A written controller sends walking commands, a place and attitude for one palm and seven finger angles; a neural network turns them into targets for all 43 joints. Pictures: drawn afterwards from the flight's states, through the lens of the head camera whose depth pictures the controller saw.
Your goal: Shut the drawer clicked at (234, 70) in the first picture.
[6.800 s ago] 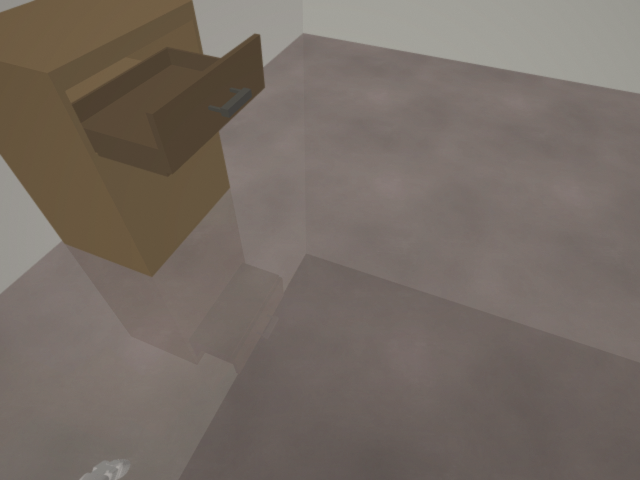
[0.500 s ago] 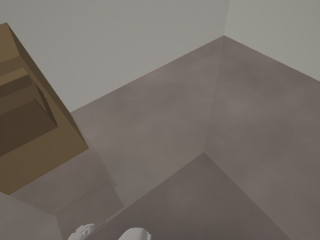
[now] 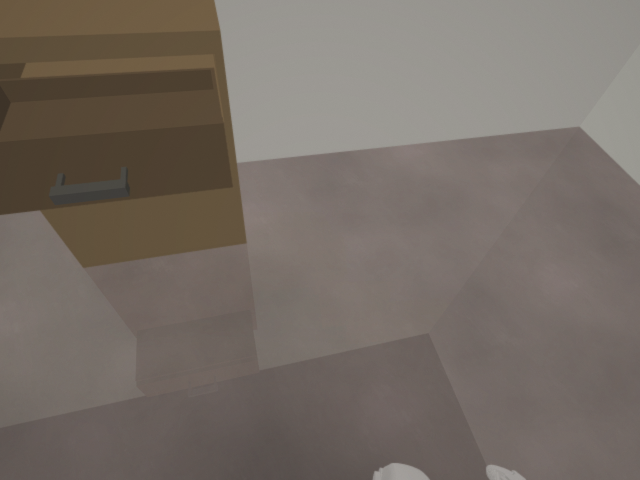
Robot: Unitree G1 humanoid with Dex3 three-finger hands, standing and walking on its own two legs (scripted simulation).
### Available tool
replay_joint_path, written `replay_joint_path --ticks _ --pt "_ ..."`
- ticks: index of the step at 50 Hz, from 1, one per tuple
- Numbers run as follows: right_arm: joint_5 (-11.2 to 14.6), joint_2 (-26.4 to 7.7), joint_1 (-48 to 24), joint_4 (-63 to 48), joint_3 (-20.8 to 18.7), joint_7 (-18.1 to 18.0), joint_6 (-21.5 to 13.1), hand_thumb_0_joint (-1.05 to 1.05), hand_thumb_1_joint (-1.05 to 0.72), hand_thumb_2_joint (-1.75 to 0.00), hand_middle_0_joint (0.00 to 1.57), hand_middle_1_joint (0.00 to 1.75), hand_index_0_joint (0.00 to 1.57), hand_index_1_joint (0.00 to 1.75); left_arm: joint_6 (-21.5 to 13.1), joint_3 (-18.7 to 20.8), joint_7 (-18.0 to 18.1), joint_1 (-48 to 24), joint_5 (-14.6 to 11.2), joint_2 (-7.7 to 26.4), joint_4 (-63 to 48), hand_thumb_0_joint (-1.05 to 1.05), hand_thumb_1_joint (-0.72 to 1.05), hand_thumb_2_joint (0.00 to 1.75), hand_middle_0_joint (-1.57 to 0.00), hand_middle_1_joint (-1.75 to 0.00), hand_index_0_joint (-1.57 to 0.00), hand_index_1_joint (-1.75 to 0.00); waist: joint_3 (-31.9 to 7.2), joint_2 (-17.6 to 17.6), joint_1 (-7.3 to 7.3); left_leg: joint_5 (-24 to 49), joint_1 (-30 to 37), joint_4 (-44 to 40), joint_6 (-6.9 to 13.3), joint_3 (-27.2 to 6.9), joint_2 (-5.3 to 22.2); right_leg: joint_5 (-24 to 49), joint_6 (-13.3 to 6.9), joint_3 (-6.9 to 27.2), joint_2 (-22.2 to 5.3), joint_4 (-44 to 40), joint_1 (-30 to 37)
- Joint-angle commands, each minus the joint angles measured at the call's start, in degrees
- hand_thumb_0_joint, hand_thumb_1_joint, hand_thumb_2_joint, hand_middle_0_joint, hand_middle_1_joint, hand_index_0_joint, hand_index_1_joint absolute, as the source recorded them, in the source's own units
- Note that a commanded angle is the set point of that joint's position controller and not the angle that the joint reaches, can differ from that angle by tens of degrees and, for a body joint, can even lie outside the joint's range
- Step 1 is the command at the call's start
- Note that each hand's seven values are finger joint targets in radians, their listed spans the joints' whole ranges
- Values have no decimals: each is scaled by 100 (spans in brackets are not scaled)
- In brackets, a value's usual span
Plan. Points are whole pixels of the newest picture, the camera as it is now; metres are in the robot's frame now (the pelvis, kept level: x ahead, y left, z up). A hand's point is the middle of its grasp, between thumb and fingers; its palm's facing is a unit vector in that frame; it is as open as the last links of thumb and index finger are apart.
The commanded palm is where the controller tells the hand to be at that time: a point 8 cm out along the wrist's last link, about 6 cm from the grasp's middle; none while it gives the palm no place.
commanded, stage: turn to face it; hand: left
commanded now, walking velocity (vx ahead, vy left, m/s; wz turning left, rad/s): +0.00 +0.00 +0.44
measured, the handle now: (92, 183) +0.60 +0.50 -0.11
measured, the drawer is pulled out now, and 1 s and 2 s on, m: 0.26 0.26 0.26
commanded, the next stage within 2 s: take the last steps up to it in 0.42 s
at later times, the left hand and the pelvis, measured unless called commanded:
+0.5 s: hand out of the picture +0.04 +0.14 -0.14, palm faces +0.21 -0.93 -0.29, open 7.4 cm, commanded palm none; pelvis -0.01 -0.06 +0.00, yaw +12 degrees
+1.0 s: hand out of the picture -0.13 +0.20 -0.18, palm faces +0.39 -0.90 -0.20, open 7.4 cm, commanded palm none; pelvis +0.01 +0.05 +0.00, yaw +17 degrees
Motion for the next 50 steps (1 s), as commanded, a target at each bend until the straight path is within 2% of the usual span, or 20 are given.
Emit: replay_joint_path --ticks 1,10,14,15,16,17,18,20,23,26,30,37,40,42,43,44,45,46,49,50 --pt "29 -1098 310 -266 -277 -103 -115 0 -90 -90 20 30 20 30 -164 95 4 -41 10 406 -505 0 90 90 -20 -30 -20 -30 -675 911 -204 2868 802 -1026 593 -1293 1256 389 58 272 53 -150 -274" --pt "-28 -1056 570 -174 -317 -100 -41 0 -90 -90 20 30 20 30 -211 0 60 -472 -37 233 -706 0 90 90 -20 -30 -20 -30 -659 1120 -349 2673 675 -880 812 -2025 1308 -102 -44 266 375 -1803 343" --pt "0 -988 376 -157 -316 -94 -19 0 -90 -90 20 30 20 30 -301 2 95 128 -82 191 -523 0 90 90 -20 -30 -20 -30 -832 972 -55 2490 88 -462 547 -2002 1053 892 -160 163 559 -3427 1617" --pt "45 -880 340 -156 -300 -76 -23 0 -90 -90 20 30 20 30 -358 19 109 311 -64 322 -462 0 90 90 -20 -30 -20 -30 -881 714 39 1973 -300 -162 305 -1842 813 1457 -187 265 417 -4234 2221" --pt "97 -541 463 -174 -253 -49 -35 0 -90 -90 20 30 20 30 -434 81 141 467 6 668 -436 0 90 90 -20 -30 -20 -30 -1017 -310 79 617 -1032 647 -91 -1271 289 1715 -431 1142 -539 -4809 2935" --pt "91 -281 408 -340 -201 -56 -29 0 -90 -90 20 30 20 30 -457 155 155 484 69 1108 -462 0 90 90 -20 -30 -20 -30 -786 -1538 94 -1673 -1822 1893 -446 -485 -447 2786 -1112 2455 -1874 -4905 2820" --pt "50 -560 357 -300 -301 -77 45 0 -90 -90 20 30 20 30 -415 116 156 454 30 1063 -518 0 90 90 -20 -30 -20 -30 -769 -945 109 -1900 -1520 2849 -407 -749 -219 2797 -1494 2221 -2091 -4892 2011" --pt "14 -518 512 -38 -337 -36 181 0 -90 -90 20 30 20 30 -398 90 189 -169 5 691 -594 0 90 90 -20 -30 -20 -30 -364 -897 -205 -1258 -1550 3728 -426 -759 -81 2085 -1318 1591 -1432 -5029 1476" --pt "-4 -439 725 211 -310 20 198 0 -90 -90 20 30 20 30 -446 -19 134 -231 -3 368 -554 0 90 90 -20 -30 -20 -30 -154 -660 -286 -453 -1571 4069 -542 -515 3 1968 -1093 705 -887 -4956 1419" --pt "0 -380 574 268 -287 15 204 0 -90 -90 20 30 20 30 -461 -9 149 110 18 364 -389 0 90 90 -20 -30 -20 -30 -121 -775 -141 -386 -1563 3760 -626 -423 109 1907 -1138 651 -915 -4997 1607" --pt "-33 -377 134 188 -239 73 144 0 -90 -90 20 30 20 30 -542 54 125 879 50 449 -49 0 90 90 -20 -30 -20 -30 -160 -654 210 -557 -1885 3108 -644 -247 274 1052 -1249 1110 -1253 -5264 2370" --pt "-2 -237 -333 46 -128 172 -17 0 -90 -90 20 30 20 30 -636 98 72 1298 130 548 387 0 90 90 -20 -30 -20 -30 -175 -767 360 -841 -1565 1648 -498 104 409 564 -1349 1039 -1504 -5453 2557" --pt "40 -101 -99 95 -76 182 -110 0 -90 -90 20 30 20 30 -617 113 46 1158 139 613 493 0 90 90 -20 -30 -20 -30 -273 -860 220 -906 -610 668 -376 354 290 706 -1273 695 -1411 -5219 2117" --pt "35 -118 469 316 -44 138 -194 0 -90 -90 20 30 20 30 -572 100 19 959 88 611 530 0 90 90 -20 -30 -20 -30 -364 -644 -80 -159 680 -361 -356 737 56 430 -1001 156 -1015 -4795 1374" --pt "42 -328 877 453 -94 81 -232 0 -90 -90 20 30 20 30 -541 69 -4 894 58 480 550 0 90 90 -20 -30 -20 -30 -457 -159 -277 -78 1553 -664 -354 687 103 121 -812 -128 -770 -4335 745" --pt "13 -784 1451 601 -205 11 -278 0 -90 -90 20 30 20 30 -507 -6 -36 805 32 175 481 0 90 90 -20 -30 -20 -30 -594 1092 -587 -813 2283 -1116 -77 -551 1003 -253 -548 -552 -271 -3040 -147" --pt "-4 -1304 1988 689 -319 -22 -263 0 -90 -90 20 30 20 30 -481 -107 -44 697 56 -202 253 0 90 90 -20 -30 -20 -30 -507 2334 -729 -1412 2329 -1861 400 -2211 2182 -1105 -340 -748 297 -1427 -1076" --pt "-15 -1362 2002 728 -314 -70 -211 0 -90 -90 20 30 20 30 -472 -108 -17 329 85 -113 147 0 90 90 -20 -30 -20 -30 -73 1708 -773 -1654 1776 -2097 735 -2364 2481 -1016 -476 -176 151 -759 -1390" --pt "2 -545 1163 570 -48 -146 -319 0 -90 -90 20 30 20 30 -452 -75 -94 352 105 -104 459 0 90 90 -20 -30 -20 -30 655 888 -334 -807 736 -2215 565 -1461 1840 381 -541 178 -164 -11 -1167" --pt "29 -439 1080 569 -5 -151 -386 0 -90 -90 20 30 20 30 -470 -79 -130 602 100 -138 581 0 90 90 -20 -30 -20 -30 516 716 -194 -45 786 -2183 475 -1124 1661 729 -509 154 -168 26 -993"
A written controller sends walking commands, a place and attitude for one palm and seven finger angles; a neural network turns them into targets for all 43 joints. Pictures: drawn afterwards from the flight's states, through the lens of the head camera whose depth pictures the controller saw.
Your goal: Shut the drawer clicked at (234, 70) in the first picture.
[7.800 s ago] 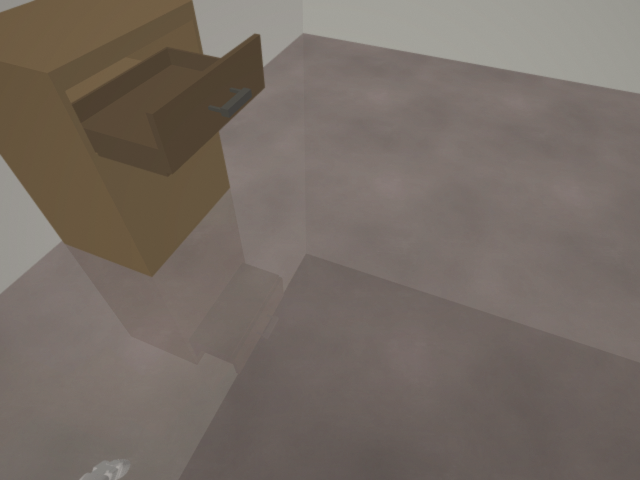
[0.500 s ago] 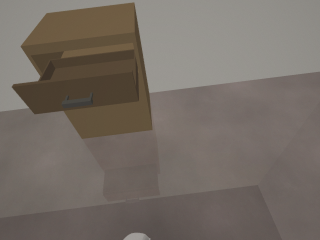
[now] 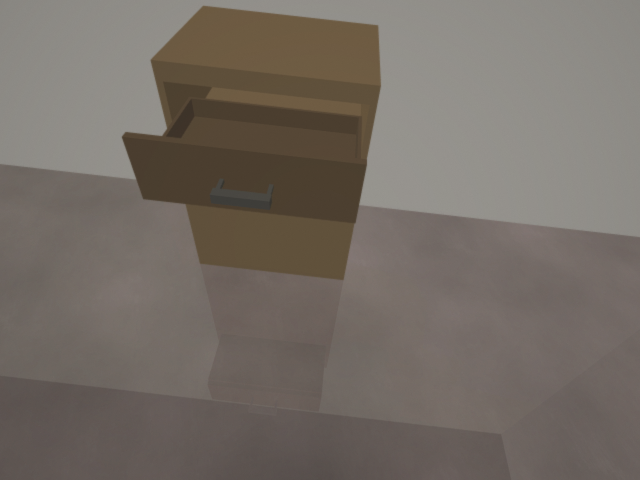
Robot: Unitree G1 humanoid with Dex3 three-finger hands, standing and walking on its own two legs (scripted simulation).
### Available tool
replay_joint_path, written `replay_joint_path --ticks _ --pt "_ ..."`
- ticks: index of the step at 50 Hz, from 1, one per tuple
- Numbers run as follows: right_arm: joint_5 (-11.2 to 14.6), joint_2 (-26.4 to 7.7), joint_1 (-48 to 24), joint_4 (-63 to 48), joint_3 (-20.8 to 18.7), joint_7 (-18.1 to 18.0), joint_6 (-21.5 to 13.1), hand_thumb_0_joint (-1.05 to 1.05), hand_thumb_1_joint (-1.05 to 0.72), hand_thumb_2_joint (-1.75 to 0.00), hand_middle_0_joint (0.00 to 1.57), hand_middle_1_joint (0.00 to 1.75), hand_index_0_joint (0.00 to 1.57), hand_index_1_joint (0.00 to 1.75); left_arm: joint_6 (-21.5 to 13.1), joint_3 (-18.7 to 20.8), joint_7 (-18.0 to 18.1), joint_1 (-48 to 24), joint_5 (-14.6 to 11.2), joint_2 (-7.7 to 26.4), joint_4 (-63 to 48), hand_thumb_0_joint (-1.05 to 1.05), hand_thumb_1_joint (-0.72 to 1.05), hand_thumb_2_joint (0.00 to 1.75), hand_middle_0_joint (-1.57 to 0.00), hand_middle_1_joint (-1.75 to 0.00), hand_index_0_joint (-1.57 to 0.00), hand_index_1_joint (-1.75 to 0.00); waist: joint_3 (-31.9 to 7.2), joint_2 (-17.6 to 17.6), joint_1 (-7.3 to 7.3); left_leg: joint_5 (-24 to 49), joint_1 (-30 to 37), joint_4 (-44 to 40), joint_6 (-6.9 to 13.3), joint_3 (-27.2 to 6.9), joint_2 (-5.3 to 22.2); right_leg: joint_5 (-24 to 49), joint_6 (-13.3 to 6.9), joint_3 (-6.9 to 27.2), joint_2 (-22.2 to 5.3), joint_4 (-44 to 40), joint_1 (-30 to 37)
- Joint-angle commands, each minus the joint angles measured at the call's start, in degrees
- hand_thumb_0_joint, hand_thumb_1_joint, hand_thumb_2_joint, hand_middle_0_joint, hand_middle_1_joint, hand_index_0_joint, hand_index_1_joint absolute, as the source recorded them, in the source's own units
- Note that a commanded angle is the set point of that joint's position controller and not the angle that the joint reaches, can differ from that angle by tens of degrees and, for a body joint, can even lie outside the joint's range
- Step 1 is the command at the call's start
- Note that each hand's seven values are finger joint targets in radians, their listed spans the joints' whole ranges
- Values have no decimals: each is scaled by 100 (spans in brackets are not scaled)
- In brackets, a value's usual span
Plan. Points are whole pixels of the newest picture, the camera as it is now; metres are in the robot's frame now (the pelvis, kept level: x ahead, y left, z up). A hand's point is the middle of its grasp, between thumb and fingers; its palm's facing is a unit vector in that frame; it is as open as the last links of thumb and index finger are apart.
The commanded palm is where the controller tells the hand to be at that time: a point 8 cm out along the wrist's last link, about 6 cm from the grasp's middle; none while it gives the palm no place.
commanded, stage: take the last steps up to it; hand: left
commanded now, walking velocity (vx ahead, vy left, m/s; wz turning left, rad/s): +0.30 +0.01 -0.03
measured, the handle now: (243, 192) +0.70 +0.25 -0.11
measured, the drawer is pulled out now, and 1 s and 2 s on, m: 0.26 0.26 0.26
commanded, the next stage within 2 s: come to a stop and stand still in 0.78 s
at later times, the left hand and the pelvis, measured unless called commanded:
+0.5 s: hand (238, 380) +0.30 +0.17 -0.18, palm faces -0.05 -0.98 -0.17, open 7.4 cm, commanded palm none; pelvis +0.18 +0.00 -0.02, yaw -2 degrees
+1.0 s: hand (228, 394) +0.28 +0.18 -0.18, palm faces +0.09 -0.99 -0.15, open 7.4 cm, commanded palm none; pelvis +0.34 +0.03 -0.01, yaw -2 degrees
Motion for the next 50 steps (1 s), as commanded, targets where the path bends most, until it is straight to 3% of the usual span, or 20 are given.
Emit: replay_joint_path --ticks 1,5,16,21,22,23,24,25,26,27,29,32,37,43,45,46,47,48,49,50 --pt "72 -708 846 179 -93 -156 -140 0 -90 -90 20 30 20 30 -301 31 -98 -509 2 167 -543 0 90 90 -20 -30 -20 -30 902 598 -343 1186 354 -1966 314 -1405 1355 1072 1 301 -100 1032 -1614" --pt "118 -535 1209 359 -79 -213 -271 0 -90 -90 20 30 20 30 -238 64 -51 -431 -34 173 -524 0 90 90 -20 -30 -20 -30 546 633 -239 3573 850 -1669 122 -838 1206 1363 83 272 105 1071 -1677" --pt "10 -389 2281 999 0 -352 -326 0 -90 -90 20 30 20 30 -294 -27 -114 -2227 -86 -10 -1166 0 90 90 -20 -30 -20 -30 1004 603 -620 5286 1752 -1289 312 -766 1456 1367 -224 -84 334 -705 -2076" --pt "60 -637 2117 1036 -48 -357 -258 0 -90 -90 20 30 20 30 -367 -13 -31 -1183 -80 90 -893 0 90 90 -20 -30 -20 -30 374 826 -116 7335 1314 50 67 -379 1340 1190 -608 -515 976 -1724 124" --pt "86 -664 1972 994 -69 -351 -254 0 -90 -90 20 30 20 30 -408 42 -24 -622 -65 186 -733 0 90 90 -20 -30 -20 -30 176 867 169 6966 994 735 -16 -290 1200 1492 -668 -488 993 -2123 888" --pt "146 -623 1824 931 -83 -311 -261 0 -90 -90 20 30 20 30 -485 126 -10 100 -43 459 -503 0 90 90 -20 -30 -20 -30 -176 670 489 5737 25 1959 -133 -234 1030 2117 -915 22 560 -2516 2241" --pt "222 -299 1948 786 -72 -255 -293 0 -90 -90 20 30 20 30 -555 257 33 659 -48 941 -376 0 90 90 -20 -30 -20 -30 -708 -402 560 1384 -1538 3929 -305 42 158 3116 -1696 2389 -1142 -2932 3399" --pt "228 -292 1889 652 -109 -248 -264 0 -90 -90 20 30 20 30 -539 273 46 614 -168 1117 -395 0 90 90 -20 -30 -20 -30 -831 -391 308 -1356 -1988 5388 -213 -383 -157 3552 -2212 3624 -2061 -3690 3089" --pt "181 -266 1592 599 -154 -233 -211 0 -90 -90 20 30 20 30 -480 253 88 85 -200 943 -530 0 90 90 -20 -30 -20 -30 -5 251 156 -1024 -2205 5369 -72 -877 218 2535 -2090 3001 -1896 -4040 2212" --pt "115 -137 1405 547 -142 -177 -157 0 -90 -90 20 30 20 30 -512 192 94 -380 -178 693 -657 0 90 90 -20 -30 -20 -30 507 106 23 -522 -2286 5194 -117 -907 445 1804 -1772 2689 -1577 -4288 1290" --pt "34 48 1497 608 -121 -142 -12 0 -90 -90 20 30 20 30 -573 51 108 -888 -146 230 -706 0 90 90 -20 -30 -20 -30 741 139 -403 -103 -1894 4745 -190 -899 671 1509 -1358 1788 -1178 -4524 182" --pt "-8 212 1706 634 -128 -112 101 0 -90 -90 20 30 20 30 -649 24 110 -848 -83 61 -664 0 90 90 -20 -30 -20 -30 533 -74 -650 151 -1599 3827 -374 -631 694 2315 -1100 818 -711 -4476 -92" --pt "18 159 905 364 -117 -12 71 0 -90 -90 20 30 20 30 -691 24 34 -526 -92 215 -471 0 90 90 -20 -30 -20 -30 484 -482 -487 700 -1764 2285 -498 -331 633 2941 -1108 581 -443 -4377 459" --pt "40 32 -132 146 -84 12 -83 0 -90 -90 20 30 20 30 -637 46 71 36 -58 307 -223 0 90 90 -20 -30 -20 -30 361 -562 -112 429 -1631 991 -432 -132 365 4124 -1033 737 -628 -3808 1581" --pt "43 10 -14 266 -56 -52 -128 0 -90 -90 20 30 20 30 -593 24 112 34 -70 228 -160 0 90 90 -20 -30 -20 -30 240 -541 -214 782 -1035 292 -437 -92 247 4789 -867 617 -496 -3312 1701" --pt "30 -72 345 416 -33 -114 -162 0 -90 -90 20 30 20 30 -553 -22 149 -37 -103 146 -139 0 90 90 -20 -30 -20 -30 -30 -338 -371 1703 -363 -379 -445 -154 207 5090 -641 491 -293 -2690 1724" --pt "8 -328 779 554 -60 -176 -212 0 -90 -90 20 30 20 30 -531 -89 175 59 -147 -9 -128 0 90 90 -20 -30 -20 -30 -548 88 -481 3974 815 -301 -301 -492 749 4348 -358 338 -11 -2035 1194" --pt "30 -680 1081 623 -93 -245 -205 0 -90 -90 20 30 20 30 -514 -172 219 330 -218 -230 -86 0 90 90 -20 -30 -20 -30 -1099 932 -491 6629 1968 208 173 -1287 1779 2345 -104 190 287 -1623 379" --pt "103 -777 1137 668 -105 -279 -113 0 -90 -90 20 30 20 30 -452 -182 262 364 -215 -197 -84 0 90 90 -20 -30 -20 -30 -1029 1210 -519 8153 1923 -52 686 -1511 2371 -416 -6 258 430 -1046 227" --pt "135 -820 860 653 -72 -344 -47 0 -90 -90 20 30 20 30 -339 -144 277 370 -182 -94 -98 0 90 90 -20 -30 -20 -30 -703 1373 -402 8426 1553 -225 891 -1425 2517 -1129 58 499 367 -547 134"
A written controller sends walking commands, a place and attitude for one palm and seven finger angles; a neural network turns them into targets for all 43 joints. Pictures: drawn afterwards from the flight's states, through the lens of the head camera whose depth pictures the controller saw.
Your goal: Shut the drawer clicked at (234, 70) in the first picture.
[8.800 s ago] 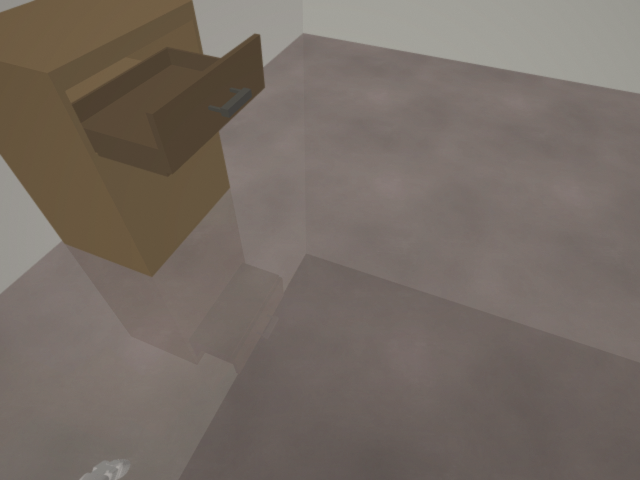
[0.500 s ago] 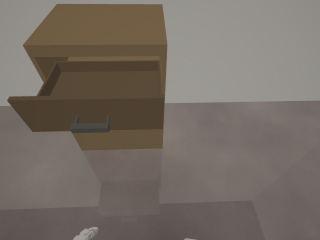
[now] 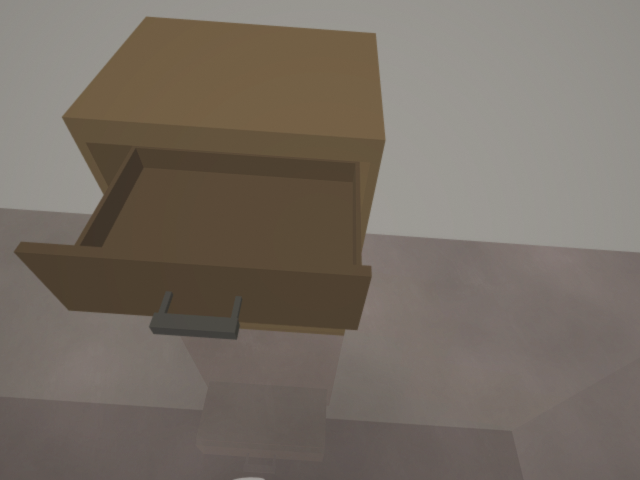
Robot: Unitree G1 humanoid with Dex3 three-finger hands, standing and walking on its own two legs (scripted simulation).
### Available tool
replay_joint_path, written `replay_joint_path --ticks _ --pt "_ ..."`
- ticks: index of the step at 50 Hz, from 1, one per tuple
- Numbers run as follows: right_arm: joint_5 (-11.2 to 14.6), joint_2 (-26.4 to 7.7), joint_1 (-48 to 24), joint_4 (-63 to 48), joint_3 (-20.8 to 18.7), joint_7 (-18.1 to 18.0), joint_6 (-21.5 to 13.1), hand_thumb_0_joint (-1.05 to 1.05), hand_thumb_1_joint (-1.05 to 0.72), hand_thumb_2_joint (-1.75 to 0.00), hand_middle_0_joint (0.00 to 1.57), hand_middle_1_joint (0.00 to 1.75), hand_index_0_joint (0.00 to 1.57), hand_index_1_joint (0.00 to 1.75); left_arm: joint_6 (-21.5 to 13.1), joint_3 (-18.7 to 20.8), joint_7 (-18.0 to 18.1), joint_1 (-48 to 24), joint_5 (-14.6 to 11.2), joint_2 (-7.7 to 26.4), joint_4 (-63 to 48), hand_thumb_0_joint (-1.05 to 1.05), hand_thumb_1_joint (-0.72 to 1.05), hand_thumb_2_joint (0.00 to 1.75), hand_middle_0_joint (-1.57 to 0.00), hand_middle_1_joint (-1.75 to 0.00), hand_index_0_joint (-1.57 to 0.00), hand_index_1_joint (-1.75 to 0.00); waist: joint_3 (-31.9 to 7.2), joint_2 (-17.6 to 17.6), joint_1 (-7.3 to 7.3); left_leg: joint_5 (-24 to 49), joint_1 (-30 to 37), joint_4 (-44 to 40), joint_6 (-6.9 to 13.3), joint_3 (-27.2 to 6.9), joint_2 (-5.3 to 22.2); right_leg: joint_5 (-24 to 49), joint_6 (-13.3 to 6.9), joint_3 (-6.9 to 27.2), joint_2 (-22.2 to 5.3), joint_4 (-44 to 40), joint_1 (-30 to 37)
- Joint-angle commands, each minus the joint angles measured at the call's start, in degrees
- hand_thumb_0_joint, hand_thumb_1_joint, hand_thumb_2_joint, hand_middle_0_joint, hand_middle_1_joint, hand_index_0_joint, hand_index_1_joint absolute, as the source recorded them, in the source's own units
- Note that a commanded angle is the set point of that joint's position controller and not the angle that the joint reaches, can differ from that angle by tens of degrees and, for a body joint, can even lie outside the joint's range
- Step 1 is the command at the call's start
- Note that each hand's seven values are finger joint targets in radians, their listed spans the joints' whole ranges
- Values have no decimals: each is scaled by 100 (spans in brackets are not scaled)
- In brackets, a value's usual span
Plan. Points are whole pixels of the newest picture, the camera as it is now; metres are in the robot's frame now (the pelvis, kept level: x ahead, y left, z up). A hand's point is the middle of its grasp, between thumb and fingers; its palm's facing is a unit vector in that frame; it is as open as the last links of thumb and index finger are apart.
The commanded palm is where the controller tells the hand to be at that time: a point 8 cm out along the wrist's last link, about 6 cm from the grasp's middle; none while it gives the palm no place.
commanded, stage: come to a stop and stand still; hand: left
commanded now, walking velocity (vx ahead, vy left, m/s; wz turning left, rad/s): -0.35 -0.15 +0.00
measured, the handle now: (199, 313) +0.35 +0.24 -0.10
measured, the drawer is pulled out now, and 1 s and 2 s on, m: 0.26 0.26 0.26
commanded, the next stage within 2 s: look again from close up in 1.14 s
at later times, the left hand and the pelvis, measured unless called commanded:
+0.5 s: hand out of the picture +0.01 +0.11 -0.15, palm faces +0.00 -0.95 -0.31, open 7.4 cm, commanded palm none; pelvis -0.04 -0.09 +0.00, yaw -2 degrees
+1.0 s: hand out of the picture -0.07 +0.05 -0.16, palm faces +0.06 -0.98 -0.20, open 7.3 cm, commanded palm none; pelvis -0.07 -0.12 +0.01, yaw -1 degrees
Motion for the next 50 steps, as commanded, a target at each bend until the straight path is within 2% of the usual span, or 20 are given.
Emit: replay_joint_path --ticks 1,3,5,9,14,15,17,18,19,20,21,22,25,31,34,36,38,39,44,50 --pt "110 -986 1119 176 -102 -279 121 0 -90 -90 20 30 20 30 196 98 134 387 16 585 -243 0 90 90 -20 -30 -20 -30 -662 1271 -475 7300 1878 -690 1173 -1373 2160 -1247 254 692 -251 1910 -1274" --pt "75 -923 817 46 -173 -302 244 0 -90 -90 20 30 20 30 336 212 119 130 92 660 -398 0 90 90 -20 -30 -20 -30 -98 1173 -423 5910 1103 -907 1062 -1106 1905 -870 227 730 -289 2341 -1424" --pt "62 -959 600 -41 -240 -293 288 0 -90 -90 20 30 20 30 408 270 72 117 97 678 -488 0 90 90 -20 -30 -20 -30 -200 835 -347 5184 1102 -933 1006 -988 1800 -609 245 688 -199 2707 -1612" --pt "43 -988 247 -360 -363 -232 317 0 -90 -90 20 30 20 30 539 385 19 54 94 621 -758 0 90 90 -20 -30 -20 -30 -754 1012 -252 3638 893 -1014 903 -651 1598 -77 342 695 -143 3123 -1704" --pt "-36 -1071 -114 -548 -457 -114 384 0 -90 -90 20 30 20 30 510 350 -39 -151 88 589 -1025 0 90 90 -20 -30 -20 -30 -644 1684 -245 1251 403 -1144 772 -772 1463 -87 240 407 -261 1410 -1177" --pt "-36 -1101 -123 -564 -470 -97 412 0 -90 -90 20 30 20 30 473 338 -49 -120 103 630 -1026 0 90 90 -20 -30 -20 -30 -553 1555 -238 761 165 -1078 708 -850 1441 -7 228 305 -204 1003 -899" --pt "1 -1050 -56 -563 -478 -60 469 0 -90 -90 20 30 20 30 388 341 -49 270 124 719 -894 0 90 90 -20 -30 -20 -30 -610 1029 -62 -260 -197 -512 374 -731 1083 925 228 225 -150 -439 -168" --pt "60 -749 187 -564 -445 -35 507 0 -90 -90 20 30 20 30 331 359 -35 213 200 1056 -924 0 90 90 -20 -30 -20 -30 -420 -57 -137 -1057 -510 315 44 -369 467 1163 139 786 -573 -1338 -216" --pt "81 -322 302 -710 -339 3 552 0 -90 -90 20 30 20 30 262 381 -22 -207 233 1563 -1077 0 90 90 -20 -30 -20 -30 -151 -1577 -304 -1968 -907 1294 -249 -207 -139 1353 -310 2349 -1749 -1980 -871" --pt "70 -447 112 -789 -350 15 605 0 -90 -90 20 30 20 30 278 353 -19 -514 191 1634 -1228 0 90 90 -20 -30 -20 -30 -87 -1371 -202 -2107 -441 1906 -162 -659 -81 1118 -761 2360 -2015 -2213 -1691" --pt "37 -436 76 -757 -349 18 626 0 -90 -90 20 30 20 30 272 345 -10 -761 207 1483 -1275 0 90 90 -20 -30 -20 -30 63 -1065 -326 -1867 -426 2191 -98 -861 -64 763 -829 2095 -1784 -2236 -1923" --pt "24 -470 200 -670 -330 8 618 0 -90 -90 20 30 20 30 255 382 -3 -980 194 1493 -1262 0 90 90 -20 -30 -20 -30 104 -1453 -400 -1678 -594 2393 -57 -867 -93 801 -776 2055 -1583 -2129 -1787" --pt "61 -540 660 -318 -317 18 516 0 -90 -90 20 30 20 30 207 266 -9 -1115 130 1092 -1202 0 90 90 -20 -30 -20 -30 -60 -933 -539 -1181 -443 2414 -123 -704 -118 2015 -682 1237 -1141 -1729 -1160" --pt "100 -341 660 -121 -155 -71 399 0 -90 -90 20 30 20 30 139 272 34 -423 86 1067 -794 0 90 90 -20 -30 -20 -30 -483 -506 -186 -1333 63 343 -188 -575 -120 3025 -920 1576 -1293 -1529 128" --pt "97 -277 1244 233 -63 -133 320 0 -90 -90 20 30 20 30 142 213 39 -632 -8 931 -655 0 90 90 -20 -30 -20 -30 -526 -185 -399 -91 1077 -1117 -69 -772 -37 2226 -528 1441 -1007 -1446 -221" --pt "61 -461 1207 300 -54 -168 247 0 -90 -90 20 30 20 30 138 143 17 -542 -39 668 -589 0 90 90 -20 -30 -20 -30 -476 439 -266 738 1139 -1108 141 -1144 406 2165 -138 1125 -552 -1441 -277" --pt "52 -427 1195 393 -18 -192 269 0 -90 -90 20 30 20 30 159 148 29 -603 -16 718 -494 0 90 90 -20 -30 -20 -30 -373 347 -252 274 843 -1048 115 -975 336 1944 16 1117 -526 -1622 -47" --pt "59 -367 1202 430 -3 -177 272 0 -90 -90 20 30 20 30 186 155 26 -659 -15 772 -442 0 90 90 -20 -30 -20 -30 -326 671 -259 76 715 -1188 100 -970 313 1738 -10 1042 -550 -1621 63" --pt "40 -258 1397 468 17 -172 339 0 -90 -90 20 30 20 30 201 131 8 -560 1 743 -295 0 90 90 -20 -30 -20 -30 248 234 -296 -639 499 -1293 49 -829 148 594 -25 1238 -544 -2114 -270" --pt "40 -217 1744 493 30 -168 339 0 -90 -90 20 30 20 30 183 117 15 -391 13 655 -254 0 90 90 -20 -30 -20 -30 274 -82 -370 -591 655 -1264 72 -742 107 237 -5 1287 -552 -2328 -502"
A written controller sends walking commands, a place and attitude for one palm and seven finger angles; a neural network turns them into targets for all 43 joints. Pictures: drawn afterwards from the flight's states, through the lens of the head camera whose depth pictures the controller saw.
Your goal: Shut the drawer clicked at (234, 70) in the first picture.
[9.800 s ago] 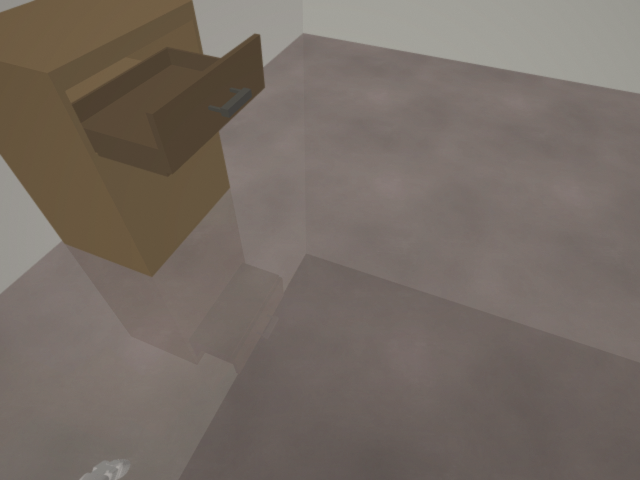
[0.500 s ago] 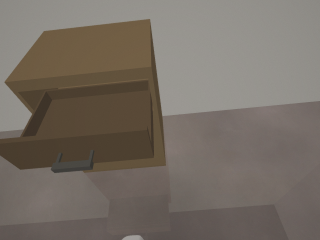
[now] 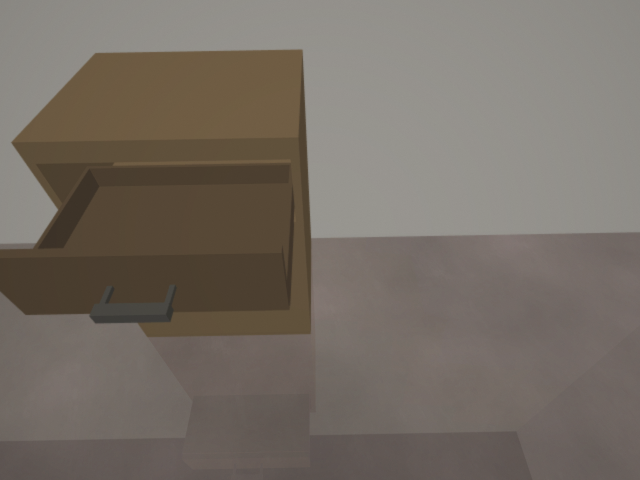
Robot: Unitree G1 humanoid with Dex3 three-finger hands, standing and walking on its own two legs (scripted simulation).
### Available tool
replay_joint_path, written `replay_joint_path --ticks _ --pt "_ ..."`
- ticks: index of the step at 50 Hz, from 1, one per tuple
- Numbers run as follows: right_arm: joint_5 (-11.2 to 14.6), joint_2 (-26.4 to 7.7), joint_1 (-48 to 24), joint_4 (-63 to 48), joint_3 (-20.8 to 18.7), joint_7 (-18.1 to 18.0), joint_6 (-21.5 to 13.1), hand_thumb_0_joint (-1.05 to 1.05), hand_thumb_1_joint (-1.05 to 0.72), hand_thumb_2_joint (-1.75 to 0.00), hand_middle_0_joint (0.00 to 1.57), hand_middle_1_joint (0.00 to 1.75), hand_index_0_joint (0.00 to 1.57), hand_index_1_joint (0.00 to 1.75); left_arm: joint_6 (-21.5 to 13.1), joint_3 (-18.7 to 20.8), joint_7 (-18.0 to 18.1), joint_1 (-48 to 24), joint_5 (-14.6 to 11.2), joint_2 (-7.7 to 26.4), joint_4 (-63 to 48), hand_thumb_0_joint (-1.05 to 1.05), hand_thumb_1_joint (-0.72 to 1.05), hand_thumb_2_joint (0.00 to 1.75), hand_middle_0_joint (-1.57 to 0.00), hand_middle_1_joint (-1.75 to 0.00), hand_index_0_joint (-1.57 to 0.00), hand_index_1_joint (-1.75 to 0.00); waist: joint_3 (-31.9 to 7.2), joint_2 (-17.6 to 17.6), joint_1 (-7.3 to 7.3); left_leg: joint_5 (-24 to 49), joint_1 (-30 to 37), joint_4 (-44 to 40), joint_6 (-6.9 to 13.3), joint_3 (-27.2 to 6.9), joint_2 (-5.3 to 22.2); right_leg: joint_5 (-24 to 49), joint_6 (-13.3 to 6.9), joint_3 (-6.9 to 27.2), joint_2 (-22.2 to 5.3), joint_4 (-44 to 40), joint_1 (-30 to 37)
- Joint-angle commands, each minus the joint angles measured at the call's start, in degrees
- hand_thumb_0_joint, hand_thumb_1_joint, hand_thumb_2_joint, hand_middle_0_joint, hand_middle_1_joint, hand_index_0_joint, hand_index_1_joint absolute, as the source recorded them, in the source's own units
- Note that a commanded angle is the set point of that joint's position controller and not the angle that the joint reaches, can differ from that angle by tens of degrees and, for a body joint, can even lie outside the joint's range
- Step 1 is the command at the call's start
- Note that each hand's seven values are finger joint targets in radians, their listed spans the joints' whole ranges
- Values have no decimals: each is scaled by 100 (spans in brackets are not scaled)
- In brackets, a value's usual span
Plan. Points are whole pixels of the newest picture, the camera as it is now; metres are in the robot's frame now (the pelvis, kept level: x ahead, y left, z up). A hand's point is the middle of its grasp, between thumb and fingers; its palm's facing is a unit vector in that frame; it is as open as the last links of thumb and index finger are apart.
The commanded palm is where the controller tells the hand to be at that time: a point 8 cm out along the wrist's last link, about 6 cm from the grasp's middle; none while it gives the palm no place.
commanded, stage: come to a stop and stand still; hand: left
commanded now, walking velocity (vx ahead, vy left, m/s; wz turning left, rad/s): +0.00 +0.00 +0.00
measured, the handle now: (136, 301) +0.42 +0.37 -0.11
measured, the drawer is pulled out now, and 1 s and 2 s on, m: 0.26 0.26 0.26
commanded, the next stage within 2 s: look again from close up in 0.14 s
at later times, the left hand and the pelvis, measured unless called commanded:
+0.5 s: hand out of the picture +0.01 +0.21 -0.18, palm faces +0.03 -0.98 -0.21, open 7.3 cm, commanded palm none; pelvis +0.00 +0.04 -0.01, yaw +0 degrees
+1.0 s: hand out of the picture +0.00 +0.23 -0.18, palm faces +0.05 -0.98 -0.17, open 7.3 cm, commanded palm none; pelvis +0.02 +0.07 -0.01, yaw +0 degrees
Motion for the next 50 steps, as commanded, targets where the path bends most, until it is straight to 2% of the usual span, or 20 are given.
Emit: replay_joint_path --ticks 1,4,6,11,12,13,14,15,16,18,19,22,25,27,33,41,42,45,48,50 --pt "19 -356 642 -31 -36 -41 -58 0 -90 -90 20 30 20 30 -93 113 20 243 15 574 -212 0 90 90 -20 -30 -20 -30 594 -345 -73 -164 -585 -353 289 -190 166 -1318 392 1333 -977 -953 -169" --pt "16 -317 752 -31 -31 -37 -67 0 -90 -90 20 30 20 30 -101 122 20 327 16 543 -195 0 90 90 -20 -30 -20 -30 560 -360 -83 -243 -632 -352 297 -168 149 -1461 372 1343 -982 -952 -213" --pt "20 -303 783 -29 -25 -39 -87 0 -90 -90 20 30 20 30 -108 123 22 394 20 520 -185 0 90 90 -20 -30 -20 -30 513 -247 -74 -226 -635 -377 309 -167 153 -1346 378 1320 -986 -921 -166" --pt "31 -263 851 -16 -14 -51 -153 0 -90 -90 20 30 20 30 -152 104 25 500 14 434 -138 0 90 90 -20 -30 -20 -30 353 -218 -51 -40 -672 -424 314 -228 198 -914 319 1251 -983 -737 36" --pt "48 -710 347 -301 -117 39 -245 0 -90 -90 20 30 20 30 -289 98 259 795 107 699 -120 0 90 90 -20 -30 -20 -30 683 -424 56 -567 -1228 601 46 415 207 1196 1126 1263 -1171 -706 161" --pt "27 -389 1020 -483 -116 10 -165 0 -90 -90 20 30 20 30 -297 195 214 616 96 946 -389 0 90 90 -20 -30 -20 -30 -169 -331 -326 -1030 -951 1090 130 127 -117 347 834 1757 -1481 -710 305" --pt "4 -316 994 -443 -81 16 -197 0 -90 -90 20 30 20 30 -323 166 162 437 98 807 -456 0 90 90 -20 -30 -20 -30 -74 221 -312 -919 -901 1052 207 40 -30 -526 307 1653 -1530 -657 -61" --pt "-6 -160 976 -443 -27 62 -221 0 -90 -90 20 30 20 30 -361 134 133 420 79 806 -431 0 90 90 -20 -30 -20 -30 -413 421 -324 -271 -576 772 226 15 45 -787 -132 1468 -1518 -428 -77" --pt "-16 -149 1081 -442 -1 68 -259 0 -90 -90 20 30 20 30 -372 117 106 416 69 701 -425 0 90 90 -20 -30 -20 -30 -381 361 -334 -25 -454 559 252 -67 22 -985 -176 1338 -1370 -233 -313" --pt "-10 -246 1120 -476 16 53 -250 0 -90 -90 20 30 20 30 -341 63 63 347 57 513 -402 0 90 90 -20 -30 -20 -30 166 -178 -288 -206 -870 391 327 -230 141 -1504 -87 1253 -1184 -292 -618" --pt "-12 -276 1094 -504 15 58 -248 0 -90 -90 20 30 20 30 -311 54 52 361 71 480 -409 0 90 90 -20 -30 -20 -30 363 -311 -246 -286 -1052 282 346 -264 147 -1693 -62 1269 -1163 -325 -675" --pt "-15 -382 1031 -485 63 47 -315 0 -90 -90 20 30 20 30 -287 -8 20 396 35 384 -379 0 90 90 -20 -30 -20 -30 651 -175 -165 -119 -1348 -229 432 -585 270 -1067 60 1062 -919 90 -457" --pt "11 -465 911 -487 98 27 -396 0 -90 -90 20 30 20 30 -279 -42 10 472 28 412 -361 0 90 90 -20 -30 -20 -30 611 38 -39 103 -1555 -542 469 -747 390 -273 116 868 -853 394 83" --pt "16 -521 865 -465 102 13 -423 0 -90 -90 20 30 20 30 -282 -51 10 510 18 401 -346 0 90 90 -20 -30 -20 -30 513 -82 -24 385 -1428 -524 462 -695 373 72 139 849 -878 452 239" --pt "21 -575 784 -374 117 -3 -418 0 -90 -90 20 30 20 30 -236 -69 16 430 19 429 -376 0 90 90 -20 -30 -20 -30 582 -160 -42 649 -1193 -591 440 -649 361 185 194 809 -891 487 177" --pt "32 -588 592 -279 116 -18 -410 0 -90 -90 20 30 20 30 -223 -59 25 432 28 439 -348 0 90 90 -20 -30 -20 -30 340 -206 -79 1265 -731 -463 428 -526 323 505 227 799 -940 518 233" --pt "34 -596 569 -261 111 -19 -412 0 -90 -90 20 30 20 30 -226 -68 28 449 24 442 -339 0 90 90 -20 -30 -20 -30 303 -120 -78 1380 -662 -443 425 -518 309 566 223 817 -951 524 245" --pt "22 -650 546 -252 114 3 -335 0 -90 -90 20 30 20 30 -199 -11 26 446 59 538 -360 0 90 90 -20 -30 -20 -30 272 -118 -70 670 -769 -298 474 -489 252 57 175 754 -1016 660 284" --pt "7 -703 385 -372 80 39 -250 0 -90 -90 20 30 20 30 -163 74 2 515 106 619 -428 0 90 90 -20 -30 -20 -30 605 -101 -7 -370 -1231 -129 547 -514 140 -964 99 891 -1127 625 41" --pt "-3 -698 324 -454 77 60 -204 0 -90 -90 20 30 20 30 -151 141 -7 564 117 768 -475 0 90 90 -20 -30 -20 -30 647 -411 21 -663 -1554 178 529 -415 -39 -1405 -40 1154 -1364 430 121"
